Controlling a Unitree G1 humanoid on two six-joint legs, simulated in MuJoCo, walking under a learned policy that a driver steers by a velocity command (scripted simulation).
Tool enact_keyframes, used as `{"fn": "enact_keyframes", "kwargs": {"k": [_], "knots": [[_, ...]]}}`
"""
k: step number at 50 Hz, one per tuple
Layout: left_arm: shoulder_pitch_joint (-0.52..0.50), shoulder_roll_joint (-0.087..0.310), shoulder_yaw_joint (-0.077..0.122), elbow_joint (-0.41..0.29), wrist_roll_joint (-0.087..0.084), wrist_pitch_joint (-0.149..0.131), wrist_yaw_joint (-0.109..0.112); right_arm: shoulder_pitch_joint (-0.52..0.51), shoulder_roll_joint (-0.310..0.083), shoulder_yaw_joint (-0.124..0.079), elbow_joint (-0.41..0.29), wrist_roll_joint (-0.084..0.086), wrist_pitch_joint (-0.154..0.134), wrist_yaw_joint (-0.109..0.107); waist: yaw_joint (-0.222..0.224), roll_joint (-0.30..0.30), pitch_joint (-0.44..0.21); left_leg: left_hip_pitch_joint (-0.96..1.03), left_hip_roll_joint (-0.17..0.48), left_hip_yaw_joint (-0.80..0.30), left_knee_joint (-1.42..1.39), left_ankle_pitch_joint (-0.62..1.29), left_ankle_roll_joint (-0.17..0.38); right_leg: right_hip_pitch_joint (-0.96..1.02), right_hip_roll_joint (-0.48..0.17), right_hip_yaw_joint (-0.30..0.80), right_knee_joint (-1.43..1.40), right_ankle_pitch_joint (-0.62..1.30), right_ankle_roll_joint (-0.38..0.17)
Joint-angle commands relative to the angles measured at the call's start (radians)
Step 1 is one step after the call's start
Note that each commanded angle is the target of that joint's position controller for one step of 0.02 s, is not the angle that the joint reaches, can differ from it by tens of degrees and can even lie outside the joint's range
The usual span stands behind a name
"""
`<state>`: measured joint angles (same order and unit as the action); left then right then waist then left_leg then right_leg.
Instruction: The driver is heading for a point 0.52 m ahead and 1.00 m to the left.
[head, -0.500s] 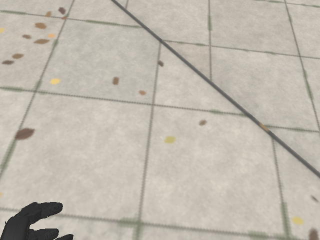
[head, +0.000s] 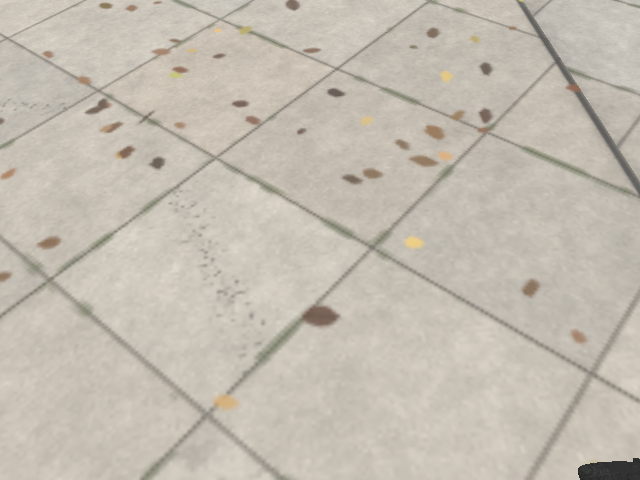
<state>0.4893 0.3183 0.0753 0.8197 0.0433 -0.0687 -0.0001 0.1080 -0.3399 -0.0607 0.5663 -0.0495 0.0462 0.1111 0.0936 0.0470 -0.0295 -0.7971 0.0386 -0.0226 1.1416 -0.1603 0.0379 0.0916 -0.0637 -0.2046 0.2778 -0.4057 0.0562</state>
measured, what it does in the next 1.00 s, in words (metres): walks ahead, turning left: left foot, then right foot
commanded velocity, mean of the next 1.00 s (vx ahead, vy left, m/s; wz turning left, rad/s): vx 0.97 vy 0.00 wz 1.00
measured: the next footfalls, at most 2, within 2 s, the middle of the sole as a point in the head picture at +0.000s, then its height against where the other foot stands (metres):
left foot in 0.14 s outside the picture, level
right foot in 0.56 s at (331, 372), level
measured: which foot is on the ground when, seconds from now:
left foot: up 0.00-0.12, down 0.14-0.56, up 0.58-0.98, down 1.00-1.00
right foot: down 0.00-0.16, up 0.18-0.54, down 0.56-1.00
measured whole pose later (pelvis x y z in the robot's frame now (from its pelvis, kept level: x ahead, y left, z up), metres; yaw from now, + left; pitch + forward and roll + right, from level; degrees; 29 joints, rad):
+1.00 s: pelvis +0.82 +0.40 -0.03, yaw +57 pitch +0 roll -3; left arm 0.52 0.26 0.04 0.89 0.03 -0.04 0.01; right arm -0.02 -0.31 -0.01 0.61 -0.01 -0.02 0.07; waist 0.03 0.04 0.05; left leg -0.56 -0.08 0.13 0.69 -0.14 0.22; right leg 0.20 -0.09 -0.31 0.70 -0.31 0.06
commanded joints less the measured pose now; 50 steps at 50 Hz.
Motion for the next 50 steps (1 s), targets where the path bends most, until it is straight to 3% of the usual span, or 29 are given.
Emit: {"fn": "enact_keyframes", "kwargs": {"k": [1,2,4,6,7,8,9,10,12,14,16,19,22,24,26,27,28,29,30,31,32,34,36,40,44,46,48,49,50], "knots": [[0.060,0.114,0.016,-0.008,0.005,-0.012,0.011,-0.323,-0.018,0.016,-0.145,0.003,-0.032,0.016,0.056,-0.172,0.234,-0.158,0.019,0.115,-0.164,-0.062,0.042,0.027,-0.219,0.054,-0.183,0.222,-0.116],[0.077,0.118,0.014,0.008,0.005,-0.009,0.014,-0.341,-0.004,0.024,-0.149,0.002,-0.035,0.016,0.053,-0.174,0.240,-0.124,0.009,0.150,-0.220,-0.101,0.066,0.051,-0.221,0.012,-0.163,0.376,-0.112],[0.044,0.139,0.008,0.017,-0.001,-0.003,0.022,-0.266,0.013,0.032,-0.121,0.005,-0.038,-0.001,-0.025,-0.186,0.169,0.130,-0.084,0.247,-0.331,-0.175,0.126,0.022,-0.205,-0.090,-0.015,1.053,-0.095],[0.033,0.219,0.020,0.013,-0.011,0.012,0.027,0.016,-0.045,0.002,-0.043,0.013,-0.044,-0.026,-0.184,-0.227,-0.018,0.495,-0.192,0.257,-0.348,-0.250,0.176,-0.028,-0.256,-0.084,0.361,1.528,-0.110],[-0.022,0.237,0.021,-0.014,-0.021,0.012,0.019,0.259,-0.102,-0.032,0.034,0.012,-0.052,-0.046,-0.305,-0.208,-0.135,0.845,-0.205,0.173,-0.447,-0.200,0.216,-0.225,-0.255,-0.075,0.660,1.413,-0.099],[0.012,0.132,0.000,-0.055,-0.011,0.008,-0.001,0.265,-0.206,-0.070,0.071,0.012,-0.046,-0.067,-0.241,-0.019,-0.201,1.168,-0.028,-0.145,-0.548,-0.386,0.247,-0.604,-0.149,-0.047,0.987,0.492,-0.063],[-0.104,0.104,-0.009,-0.171,-0.014,-0.014,-0.016,0.267,-0.307,-0.095,0.039,0.029,-0.030,-0.079,-0.225,0.104,-0.298,1.295,0.205,-0.718,-0.738,-0.528,0.364,-0.886,0.031,0.066,1.295,-0.060,-0.010],[-0.278,0.157,0.000,-0.231,-0.017,-0.031,-0.017,0.347,-0.293,-0.093,0.063,0.020,-0.026,-0.092,-0.277,-0.048,-0.255,1.271,0.188,-0.736,-0.807,-0.379,0.344,-0.993,0.003,0.234,1.304,0.063,-0.026],[-0.249,0.109,-0.024,-0.222,-0.017,-0.042,-0.009,0.297,-0.224,-0.076,0.112,0.022,-0.051,-0.112,-0.174,-0.104,-0.027,0.968,0.147,-0.549,-0.841,-0.126,0.309,-0.933,-0.078,0.244,1.133,0.080,-0.033],[-0.158,0.101,-0.027,-0.194,0.020,-0.005,-0.010,0.196,-0.159,-0.045,0.102,0.028,-0.074,-0.123,-0.066,-0.088,0.048,0.730,0.062,-0.421,-0.860,-0.047,0.309,-0.811,-0.105,0.256,1.040,0.002,-0.009],[-0.189,0.092,-0.030,-0.213,0.030,0.030,-0.016,0.187,-0.124,-0.028,0.108,0.040,-0.098,-0.115,-0.040,-0.038,0.104,0.565,0.021,-0.383,-0.911,-0.054,0.321,-0.771,-0.114,0.240,0.913,-0.076,0.018],[-0.396,0.061,-0.049,-0.294,0.011,0.032,-0.026,0.177,-0.132,-0.032,0.115,0.031,-0.123,-0.105,-0.067,-0.011,0.189,0.387,-0.056,-0.341,-0.988,0.001,0.290,-0.687,-0.078,0.188,0.641,0.190,0.032],[-0.449,0.050,-0.057,-0.300,-0.010,0.021,-0.036,0.213,-0.163,-0.047,0.139,0.048,-0.133,-0.097,-0.105,-0.007,0.135,0.415,-0.046,-0.337,-0.983,0.271,0.235,-0.484,-0.013,0.179,0.417,0.469,-0.003],[-0.440,0.081,-0.046,-0.292,-0.015,0.019,-0.028,0.235,-0.186,-0.055,0.157,0.056,-0.132,-0.101,-0.108,-0.009,0.088,0.547,-0.023,-0.360,-0.911,0.456,0.199,-0.403,0.024,0.190,0.333,0.463,-0.030],[-0.241,0.159,-0.012,-0.241,-0.018,0.015,-0.004,0.226,-0.242,-0.066,0.167,0.047,-0.127,-0.105,-0.005,-0.021,-0.059,0.637,-0.031,-0.355,-0.614,0.753,0.146,-0.172,0.083,0.188,0.333,0.291,-0.050],[-0.025,0.193,0.010,-0.195,-0.024,0.017,0.018,0.164,-0.256,-0.068,0.161,0.035,-0.129,-0.100,0.132,-0.025,-0.151,0.543,-0.059,-0.330,-0.349,0.742,0.120,0.063,0.057,0.179,0.333,0.234,-0.055],[0.175,0.262,0.036,-0.156,0.002,0.013,0.044,0.134,-0.126,-0.034,0.138,0.025,-0.144,-0.100,0.197,-0.150,-0.261,0.375,-0.138,-0.262,0.038,0.316,0.103,0.281,-0.134,0.382,0.307,-0.093,-0.079],[0.096,0.321,0.040,-0.173,0.035,0.006,0.036,0.215,-0.003,0.004,0.070,0.069,-0.143,-0.102,0.056,-0.492,-0.361,0.140,-0.228,-0.169,0.294,-0.332,0.086,0.364,-0.412,0.947,0.043,-0.347,-0.123],[-0.074,0.256,0.042,-0.203,0.026,0.011,0.024,0.222,-0.070,0.006,0.091,0.050,-0.132,-0.111,0.004,-0.403,-0.271,0.039,-0.140,-0.134,0.351,-0.221,0.098,0.237,-0.406,1.069,-0.040,-0.506,-0.174],[-0.161,0.153,0.019,-0.216,0.016,0.016,0.021,0.167,-0.112,-0.002,0.114,0.027,-0.116,-0.103,-0.004,-0.246,-0.144,0.033,-0.066,-0.106,0.320,-0.141,0.095,0.102,-0.366,0.891,-0.014,-0.477,-0.184],[-0.169,0.101,0.007,-0.193,0.013,0.017,0.017,0.122,-0.111,-0.002,0.116,0.016,-0.102,-0.088,-0.012,-0.130,-0.048,0.051,-0.028,-0.084,0.279,-0.112,0.089,-0.025,-0.327,0.737,-0.010,-0.304,-0.178],[-0.130,0.074,-0.006,-0.127,0.010,0.003,0.015,0.073,-0.056,0.008,0.090,0.007,-0.074,-0.055,-0.044,-0.112,0.045,0.066,0.018,-0.080,0.234,-0.121,0.075,-0.157,-0.278,0.509,-0.034,-0.091,-0.149],[-0.093,0.038,-0.015,-0.069,-0.014,-0.019,-0.002,0.014,0.002,0.026,0.053,0.010,-0.050,-0.040,-0.067,-0.110,0.099,0.016,0.049,-0.065,0.210,-0.097,0.074,-0.184,-0.252,0.345,-0.074,0.084,-0.112],[-0.158,0.049,-0.015,-0.047,-0.017,-0.051,-0.012,-0.091,-0.002,0.039,-0.014,0.021,-0.041,-0.024,-0.124,-0.124,0.142,0.038,0.042,0.009,0.009,0.093,0.073,-0.243,-0.182,0.050,-0.143,0.389,-0.090],[-0.086,0.112,-0.004,-0.007,-0.016,-0.049,0.004,-0.205,0.009,0.053,-0.035,0.018,-0.053,-0.002,-0.112,-0.072,0.190,0.199,-0.032,0.186,-0.331,0.167,0.135,-0.168,-0.151,-0.110,-0.159,0.860,-0.081],[-0.053,0.171,0.008,-0.010,-0.021,-0.027,0.016,-0.122,-0.025,0.038,0.002,0.023,-0.059,-0.016,-0.164,-0.123,0.101,0.316,-0.112,0.236,-0.360,0.107,0.160,-0.045,-0.174,-0.115,0.007,1.345,-0.072],[-0.127,0.231,0.025,-0.039,-0.016,0.009,0.024,0.195,-0.096,0.000,0.093,0.030,-0.063,-0.043,-0.329,-0.169,-0.063,0.635,-0.161,0.195,-0.364,0.005,0.200,-0.072,-0.216,-0.083,0.407,1.521,-0.089],[-0.172,0.224,0.026,-0.061,-0.011,0.022,0.021,0.411,-0.138,-0.032,0.170,0.032,-0.064,-0.065,-0.406,-0.139,-0.151,0.912,-0.167,0.120,-0.450,-0.025,0.229,-0.223,-0.206,-0.058,0.723,1.351,-0.090],[-0.196,0.161,0.021,-0.069,-0.007,0.027,0.007,0.364,-0.189,-0.071,0.178,0.067,-0.048,-0.095,-0.346,0.049,-0.103,1.055,-0.100,-0.048,-0.523,-0.116,0.249,-0.492,-0.014,-0.041,1.111,0.367,-0.057]]}}
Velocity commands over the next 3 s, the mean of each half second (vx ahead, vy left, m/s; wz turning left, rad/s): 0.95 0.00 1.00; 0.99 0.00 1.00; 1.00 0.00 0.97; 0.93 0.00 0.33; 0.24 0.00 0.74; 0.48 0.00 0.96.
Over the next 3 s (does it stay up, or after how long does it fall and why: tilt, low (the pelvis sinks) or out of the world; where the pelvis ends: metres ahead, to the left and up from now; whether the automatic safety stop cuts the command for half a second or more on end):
stays up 0.92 1.62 0.02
